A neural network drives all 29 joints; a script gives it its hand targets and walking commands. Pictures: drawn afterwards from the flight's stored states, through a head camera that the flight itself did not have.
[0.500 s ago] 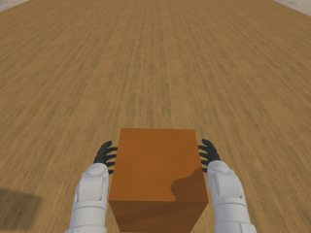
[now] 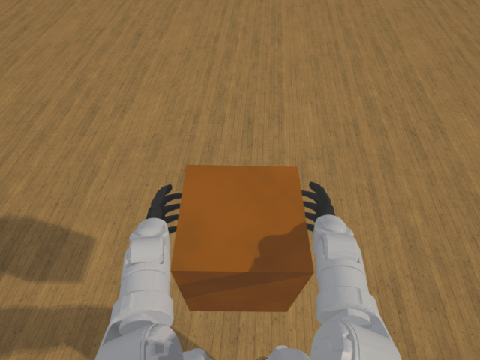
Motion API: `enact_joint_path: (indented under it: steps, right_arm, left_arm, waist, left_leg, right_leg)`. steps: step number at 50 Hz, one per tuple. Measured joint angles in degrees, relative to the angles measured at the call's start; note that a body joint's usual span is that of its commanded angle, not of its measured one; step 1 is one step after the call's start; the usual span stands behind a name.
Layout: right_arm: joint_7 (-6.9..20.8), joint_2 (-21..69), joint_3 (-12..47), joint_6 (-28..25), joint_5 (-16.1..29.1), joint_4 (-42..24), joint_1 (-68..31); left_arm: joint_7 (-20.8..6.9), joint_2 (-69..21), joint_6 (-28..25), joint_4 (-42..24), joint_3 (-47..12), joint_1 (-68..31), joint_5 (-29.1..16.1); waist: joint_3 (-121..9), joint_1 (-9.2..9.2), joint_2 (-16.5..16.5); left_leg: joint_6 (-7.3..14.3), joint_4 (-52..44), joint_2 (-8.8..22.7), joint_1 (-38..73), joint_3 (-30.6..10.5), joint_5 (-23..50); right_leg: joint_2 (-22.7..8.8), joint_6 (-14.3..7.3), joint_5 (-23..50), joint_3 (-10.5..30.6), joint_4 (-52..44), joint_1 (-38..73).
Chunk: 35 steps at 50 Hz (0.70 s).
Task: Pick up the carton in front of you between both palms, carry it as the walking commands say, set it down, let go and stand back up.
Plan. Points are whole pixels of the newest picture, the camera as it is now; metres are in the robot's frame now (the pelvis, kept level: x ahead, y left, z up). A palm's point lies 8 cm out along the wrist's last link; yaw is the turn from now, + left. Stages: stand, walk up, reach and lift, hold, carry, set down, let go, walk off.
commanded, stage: set down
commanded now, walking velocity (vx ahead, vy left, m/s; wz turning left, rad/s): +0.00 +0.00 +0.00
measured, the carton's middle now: (240, 243) +0.34 +0.00 -0.08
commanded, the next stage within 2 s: none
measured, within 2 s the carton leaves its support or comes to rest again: neither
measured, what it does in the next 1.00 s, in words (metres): lowers itself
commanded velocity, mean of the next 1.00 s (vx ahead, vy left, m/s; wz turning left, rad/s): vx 0.00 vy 0.00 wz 0.00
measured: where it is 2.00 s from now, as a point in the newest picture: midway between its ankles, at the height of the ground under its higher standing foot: outside the picture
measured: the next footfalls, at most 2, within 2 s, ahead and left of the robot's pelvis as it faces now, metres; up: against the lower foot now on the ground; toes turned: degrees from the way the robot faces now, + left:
none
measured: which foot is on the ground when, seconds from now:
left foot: down 0.00-1.00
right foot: down 0.00-1.00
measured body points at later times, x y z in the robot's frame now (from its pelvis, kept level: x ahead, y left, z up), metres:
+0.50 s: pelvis -0.02 +0.01 -0.13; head +0.19 +0.01 +0.27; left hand +0.40 +0.15 -0.20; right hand +0.40 -0.15 -0.20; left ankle +0.05 +0.11 -0.72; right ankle +0.06 -0.11 -0.72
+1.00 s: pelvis -0.05 +0.01 -0.26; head +0.24 +0.01 +0.09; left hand +0.44 +0.15 -0.37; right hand +0.43 -0.15 -0.37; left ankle +0.05 +0.11 -0.72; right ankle +0.06 -0.11 -0.72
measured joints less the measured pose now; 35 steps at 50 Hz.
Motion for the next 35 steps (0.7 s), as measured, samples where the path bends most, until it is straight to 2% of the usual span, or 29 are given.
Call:
enact_joint_path:
  steps: [4, 8, 13, 18, 26, 35]
  right_arm:
    - [-0.89, -0.05, 1.71, -7.52, 2.18, -0.96, 0.9]
    - [-2.63, -1.45, 5.17, -14.41, 7.22, -1.78, 1.71]
    - [-4.66, -3.62, 10.1, -18.67, 14.44, -4.05, 2.97]
    - [-5.63, -4.52, 11.11, -18.51, 17.29, -4.11, 1.81]
    - [-5.51, -4.98, 7.36, -15.13, 15.24, 0.46, -4.26]
    - [-5.82, -6.19, 5.61, -14.89, 14.99, 2.89, -10.29]
  left_arm:
    - [0.59, 1.06, -7.15, -0.6, -2.28, 0.43, -2.15]
    - [2.37, 2.62, -13.97, -1.11, -5.82, 0.82, -6.83]
    - [4.73, 4.67, -18.3, -2.76, -10.85, 1.59, -13.83]
    - [5.64, 5.82, -18.22, -2.17, -11.94, 0.01, -16.99]
    - [5.61, 6.59, -14.68, 2.48, -8.99, -5.97, -15.45]
    - [5.75, 8.31, -14.39, 5.17, -7.96, -12.09, -15.01]
  waist:
    - [0.31, -0.2, -0.35]
    - [-0.89, -0.5, -0.33]
    - [-6.67, -0.56, -0.15]
    - [-12.83, -0.54, -0.06]
    - [-17.62, -0.57, -0.16]
    - [-18.27, -0.94, -0.34]
  left_leg:
    - [-0.04, 4.67, -0.21, -12.2, 0.07, -0.54]
    - [-0.06, 10.68, -0.38, -26.01, 0.24, -1.55]
    - [-0.08, 19.49, -0.6, -42.32, 0.49, -4.08]
    - [-0.03, 27.38, -0.76, -53.04, 0.81, -6.87]
    - [0.14, 36.93, -0.92, -63.77, 1.17, -9.95]
    - [0.01, 47.02, -1.08, -76.31, 1.19, -11.99]
  right_leg:
    - [-0.11, 0.07, -0.59, -0.06, 4.76, -12.24]
    - [-0.15, 0.28, -1.53, -0.06, 10.68, -26.03]
    - [-0.04, 0.66, -3.98, 0.21, 19.45, -42.39]
    - [0.02, 0.93, -6.69, 0.35, 27.37, -53.2]
    - [0.11, 1.05, -9.67, 0.4, 36.92, -64.02]
    - [0.17, 1.1, -11.64, 0.07, 46.87, -76.51]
